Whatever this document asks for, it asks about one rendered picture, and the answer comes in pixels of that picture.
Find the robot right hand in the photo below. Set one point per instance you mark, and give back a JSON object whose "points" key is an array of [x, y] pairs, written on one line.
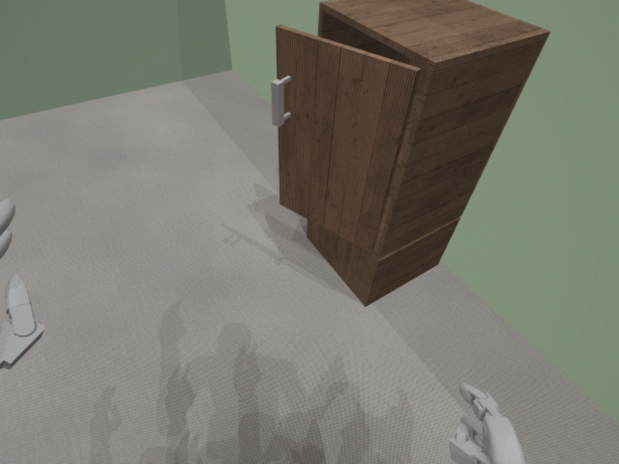
{"points": [[493, 443]]}

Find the handle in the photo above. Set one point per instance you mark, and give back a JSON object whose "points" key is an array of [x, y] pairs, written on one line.
{"points": [[278, 115]]}

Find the cupboard door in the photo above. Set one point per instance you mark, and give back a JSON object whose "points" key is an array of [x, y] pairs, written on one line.
{"points": [[339, 150]]}

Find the robot left hand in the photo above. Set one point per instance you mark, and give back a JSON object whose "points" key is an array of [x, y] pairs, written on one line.
{"points": [[18, 336]]}

